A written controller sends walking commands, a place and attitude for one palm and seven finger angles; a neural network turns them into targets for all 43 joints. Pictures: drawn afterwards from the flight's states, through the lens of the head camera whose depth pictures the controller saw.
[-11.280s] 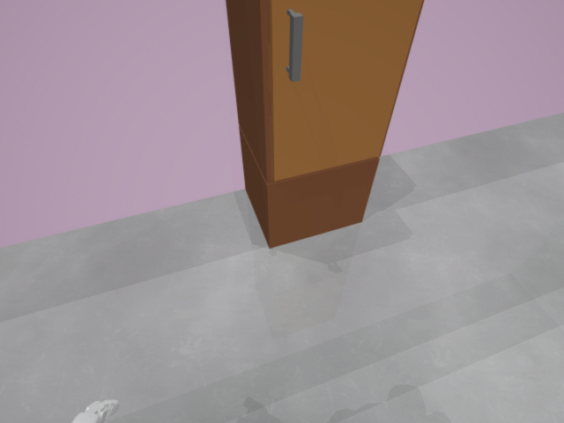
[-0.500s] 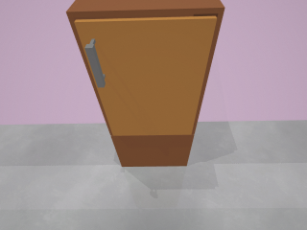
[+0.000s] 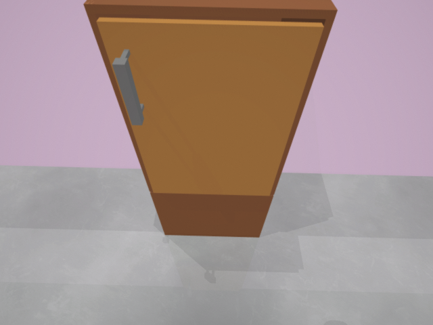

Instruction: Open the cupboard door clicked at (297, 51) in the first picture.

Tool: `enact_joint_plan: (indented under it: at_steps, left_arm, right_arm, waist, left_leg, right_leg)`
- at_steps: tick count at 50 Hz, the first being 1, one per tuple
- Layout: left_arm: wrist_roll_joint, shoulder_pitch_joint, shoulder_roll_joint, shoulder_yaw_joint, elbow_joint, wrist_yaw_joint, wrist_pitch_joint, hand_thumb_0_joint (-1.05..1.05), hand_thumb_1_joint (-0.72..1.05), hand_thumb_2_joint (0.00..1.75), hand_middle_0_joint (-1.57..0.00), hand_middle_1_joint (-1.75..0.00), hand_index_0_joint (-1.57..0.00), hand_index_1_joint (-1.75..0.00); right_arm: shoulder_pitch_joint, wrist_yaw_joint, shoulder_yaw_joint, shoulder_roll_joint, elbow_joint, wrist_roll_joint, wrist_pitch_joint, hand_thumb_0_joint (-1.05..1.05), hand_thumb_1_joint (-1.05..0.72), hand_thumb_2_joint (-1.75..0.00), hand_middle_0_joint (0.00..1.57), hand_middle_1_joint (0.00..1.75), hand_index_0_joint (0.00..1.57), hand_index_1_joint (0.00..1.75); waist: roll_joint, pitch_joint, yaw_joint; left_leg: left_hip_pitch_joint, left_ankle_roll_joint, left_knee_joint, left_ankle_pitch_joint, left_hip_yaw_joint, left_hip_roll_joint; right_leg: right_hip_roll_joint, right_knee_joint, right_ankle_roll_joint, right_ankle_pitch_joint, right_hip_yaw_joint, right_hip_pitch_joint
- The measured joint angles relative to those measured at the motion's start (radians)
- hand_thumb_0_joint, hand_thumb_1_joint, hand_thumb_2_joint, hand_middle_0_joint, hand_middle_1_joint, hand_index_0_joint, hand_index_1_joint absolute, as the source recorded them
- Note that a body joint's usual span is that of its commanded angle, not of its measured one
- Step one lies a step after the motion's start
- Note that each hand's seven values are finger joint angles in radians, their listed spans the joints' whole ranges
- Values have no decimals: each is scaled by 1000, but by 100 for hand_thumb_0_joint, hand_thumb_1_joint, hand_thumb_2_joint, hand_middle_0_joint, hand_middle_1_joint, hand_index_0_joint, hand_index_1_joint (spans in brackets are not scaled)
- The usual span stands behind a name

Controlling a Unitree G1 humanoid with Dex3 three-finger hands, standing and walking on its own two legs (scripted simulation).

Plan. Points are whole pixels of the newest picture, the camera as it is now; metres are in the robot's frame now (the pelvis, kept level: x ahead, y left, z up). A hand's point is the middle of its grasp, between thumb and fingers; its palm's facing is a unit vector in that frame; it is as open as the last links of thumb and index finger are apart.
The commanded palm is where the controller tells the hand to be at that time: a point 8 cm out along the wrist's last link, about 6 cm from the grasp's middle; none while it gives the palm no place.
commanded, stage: come to a stop and stand still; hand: left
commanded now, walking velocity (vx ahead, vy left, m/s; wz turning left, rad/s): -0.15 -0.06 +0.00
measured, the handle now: (132, 88) +0.54 +0.23 +0.13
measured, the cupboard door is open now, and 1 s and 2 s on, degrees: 0 0 0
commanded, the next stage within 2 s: look again from close up in 0.84 s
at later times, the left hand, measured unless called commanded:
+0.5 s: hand out of the picture +0.01 +0.18 -0.16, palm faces +0.03 -0.97 -0.24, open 7.3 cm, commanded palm none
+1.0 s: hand out of the picture -0.05 +0.17 -0.16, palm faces +0.00 -0.98 -0.20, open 7.4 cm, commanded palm none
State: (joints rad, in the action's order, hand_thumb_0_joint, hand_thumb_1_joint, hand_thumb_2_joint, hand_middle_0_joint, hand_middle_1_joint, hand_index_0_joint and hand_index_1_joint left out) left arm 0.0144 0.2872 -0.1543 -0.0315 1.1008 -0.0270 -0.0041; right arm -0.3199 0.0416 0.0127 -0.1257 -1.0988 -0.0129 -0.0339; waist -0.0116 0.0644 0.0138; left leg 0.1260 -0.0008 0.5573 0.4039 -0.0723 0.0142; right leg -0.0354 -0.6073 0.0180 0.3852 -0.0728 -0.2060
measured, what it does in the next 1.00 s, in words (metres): shifts its weight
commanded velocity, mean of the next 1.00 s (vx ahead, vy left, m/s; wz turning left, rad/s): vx -0.01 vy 0.00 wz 0.00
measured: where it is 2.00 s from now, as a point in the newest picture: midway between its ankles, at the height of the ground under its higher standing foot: outside the picture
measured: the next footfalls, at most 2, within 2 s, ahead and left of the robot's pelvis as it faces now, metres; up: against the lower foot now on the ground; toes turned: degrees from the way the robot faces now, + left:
none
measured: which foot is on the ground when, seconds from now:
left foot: down 0.00-1.00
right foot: down 0.00-1.00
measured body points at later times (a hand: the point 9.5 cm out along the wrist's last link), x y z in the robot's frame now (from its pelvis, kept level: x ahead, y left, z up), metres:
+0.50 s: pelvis -0.04 +0.00 +0.00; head -0.03 -0.02 +0.45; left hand +0.01 +0.23 -0.14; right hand +0.02 -0.23 -0.15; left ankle -0.07 +0.11 -0.73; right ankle -0.05 -0.10 -0.73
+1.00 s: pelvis -0.05 -0.01 +0.01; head -0.03 -0.02 +0.46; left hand -0.05 +0.22 -0.14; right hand -0.09 -0.23 -0.15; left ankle -0.07 +0.11 -0.73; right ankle -0.05 -0.10 -0.73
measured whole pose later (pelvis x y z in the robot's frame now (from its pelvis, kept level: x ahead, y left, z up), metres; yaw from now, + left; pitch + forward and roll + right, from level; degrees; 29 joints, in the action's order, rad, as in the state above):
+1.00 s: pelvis -0.05 -0.01 +0.01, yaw +0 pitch +0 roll +1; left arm 0.01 0.28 -0.16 0.01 1.09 -0.02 -0.01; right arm -0.36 0.02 0.02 -0.16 -1.12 -0.02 -0.01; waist 0.01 0.04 -0.01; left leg 0.18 0.01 0.45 0.27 -0.08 0.03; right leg -0.02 -0.49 0.04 0.26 -0.08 -0.24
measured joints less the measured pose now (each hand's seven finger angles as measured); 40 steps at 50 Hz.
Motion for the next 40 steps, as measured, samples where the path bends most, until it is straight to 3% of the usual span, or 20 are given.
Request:
enact_joint_plan:
  at_steps: [7,13,16,19,25,40]
  left_arm:
    - [4,-44,-16,-3,-50,-16,-9,0,91,90,-20,-30,-20,-30]
    - [4,-69,-17,-5,-76,-19,7,0,91,90,-20,-30,-20,-30]
    - [6,-75,-11,2,-94,-27,-13,0,91,90,-20,-30,-20,-30]
    - [6,-77,-5,16,-97,-21,-18,0,91,90,-20,-30,-20,-30]
    - [0,-58,-3,24,-88,-10,6,0,92,90,-20,-30,-20,-30]
    - [2,-9,-21,32,-53,14,9,0,91,90,-20,-30,-20,-30]
  right_arm:
    - [46,6,-29,-7,12,7,31,1,-92,-90,21,30,20,30]
    - [78,5,-41,-28,35,-2,22,1,-92,-90,20,30,20,30]
    - [95,-13,-44,-46,77,5,34,1,-92,-90,20,30,20,30]
    - [116,-21,-49,-56,109,4,32,1,-92,-90,20,30,20,30]
    - [97,-18,-32,-58,118,-6,31,0,-92,-90,20,30,20,30]
    - [1,-33,-5,-58,48,-12,33,0,-92,-90,20,30,20,30]
  waist:
    - [4,0,-13]
    - [7,-8,-11]
    - [22,-9,-16]
    - [30,14,-24]
    - [46,-22,-10]
    - [35,-39,-17]
  left_leg:
    - [37,12,19,-86,-17,0]
    - [12,11,-47,-51,-31,10]
    - [94,9,59,-12,-13,31]
    - [98,6,46,-22,1,32]
    - [59,3,7,-57,-11,20]
    - [69,4,-102,-150,-16,12]
  right_leg:
    - [-9,-6,14,-49,-5,-28]
    - [0,-24,7,-40,-6,-50]
    - [19,12,14,-13,-19,-55]
    - [24,-14,16,-27,-20,-59]
    - [15,21,5,-59,-9,-24]
    - [15,109,12,-141,-6,-45]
